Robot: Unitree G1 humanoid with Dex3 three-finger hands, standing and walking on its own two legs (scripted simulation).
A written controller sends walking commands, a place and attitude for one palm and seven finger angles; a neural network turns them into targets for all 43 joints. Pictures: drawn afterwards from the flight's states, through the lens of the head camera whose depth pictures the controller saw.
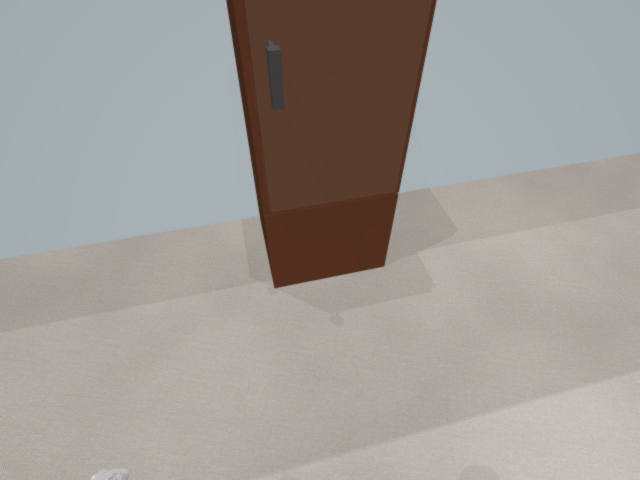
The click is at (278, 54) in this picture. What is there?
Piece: cupboard door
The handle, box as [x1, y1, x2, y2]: [266, 40, 284, 110]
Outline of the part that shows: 267,40 268,45 266,46 271,104 273,110 284,108 280,49 278,45 274,45 271,40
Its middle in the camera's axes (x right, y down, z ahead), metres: -0.11 -0.37 +0.86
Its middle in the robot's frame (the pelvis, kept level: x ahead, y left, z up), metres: +0.90 +0.16 +0.09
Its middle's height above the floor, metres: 0.86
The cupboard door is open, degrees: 0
